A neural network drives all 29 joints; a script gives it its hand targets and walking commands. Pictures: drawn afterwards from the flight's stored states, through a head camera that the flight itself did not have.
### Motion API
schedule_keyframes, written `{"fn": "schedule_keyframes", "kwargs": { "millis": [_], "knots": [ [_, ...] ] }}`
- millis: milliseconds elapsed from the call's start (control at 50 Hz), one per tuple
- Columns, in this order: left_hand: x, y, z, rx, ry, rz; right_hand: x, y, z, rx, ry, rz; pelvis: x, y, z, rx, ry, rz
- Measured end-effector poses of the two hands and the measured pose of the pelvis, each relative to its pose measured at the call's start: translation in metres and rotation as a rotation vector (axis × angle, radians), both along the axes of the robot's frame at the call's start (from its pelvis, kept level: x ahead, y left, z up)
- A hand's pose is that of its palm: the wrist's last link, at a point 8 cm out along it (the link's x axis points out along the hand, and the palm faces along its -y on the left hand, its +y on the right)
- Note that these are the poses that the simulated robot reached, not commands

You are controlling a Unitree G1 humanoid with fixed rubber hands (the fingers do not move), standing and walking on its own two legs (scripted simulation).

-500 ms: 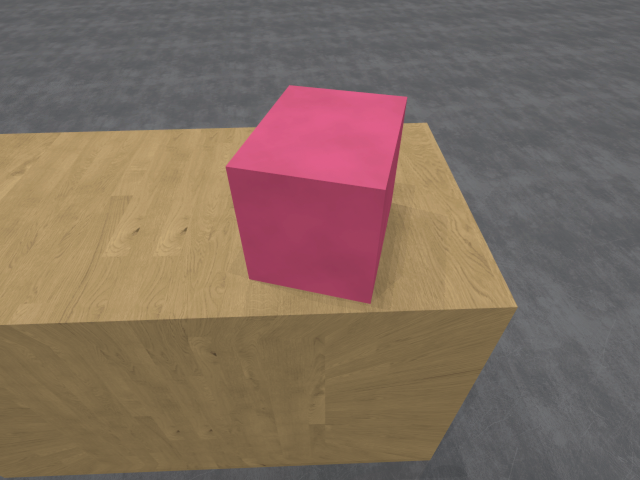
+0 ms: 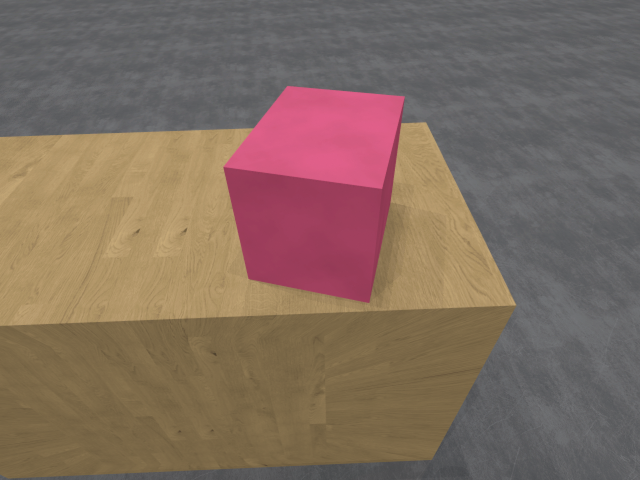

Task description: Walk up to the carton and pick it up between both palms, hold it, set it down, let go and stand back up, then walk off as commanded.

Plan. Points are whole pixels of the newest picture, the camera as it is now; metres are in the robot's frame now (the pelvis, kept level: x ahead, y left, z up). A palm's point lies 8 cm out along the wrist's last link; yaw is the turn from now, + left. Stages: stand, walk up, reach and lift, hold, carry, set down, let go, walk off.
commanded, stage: stand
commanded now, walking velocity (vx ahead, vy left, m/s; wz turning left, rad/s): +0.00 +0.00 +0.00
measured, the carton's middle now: (326, 188) +0.56 +0.01 +0.08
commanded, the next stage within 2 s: walk off in 0.50 s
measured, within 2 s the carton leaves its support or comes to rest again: neither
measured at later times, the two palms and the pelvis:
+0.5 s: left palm out of the picture +0.10 +0.30 -0.09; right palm out of the picture +0.08 -0.30 -0.12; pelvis +0.00 +0.00 +0.00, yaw +0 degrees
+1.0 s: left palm out of the picture +0.04 +0.33 -0.11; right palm out of the picture +0.01 -0.30 -0.11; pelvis -0.06 +0.01 -0.01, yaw +1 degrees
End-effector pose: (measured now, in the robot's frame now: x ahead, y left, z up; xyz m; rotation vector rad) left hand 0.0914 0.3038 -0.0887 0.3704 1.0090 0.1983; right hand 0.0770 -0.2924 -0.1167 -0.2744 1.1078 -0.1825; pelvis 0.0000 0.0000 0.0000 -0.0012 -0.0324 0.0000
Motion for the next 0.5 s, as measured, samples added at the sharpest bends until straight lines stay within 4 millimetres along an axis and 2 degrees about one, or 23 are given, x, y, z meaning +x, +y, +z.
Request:
{"fn": "schedule_keyframes", "kwargs": {
  "millis": [500],
  "knots": [
    [0.0087, -0.0044, -0.0007, -0.010, -0.020, -0.001, -0.0017, -0.0027, 0.0016, -0.008, 0.006, -0.002, -0.0007, -0.0008, 0.0001, 0.001, -0.001, 0.000]
  ]
}}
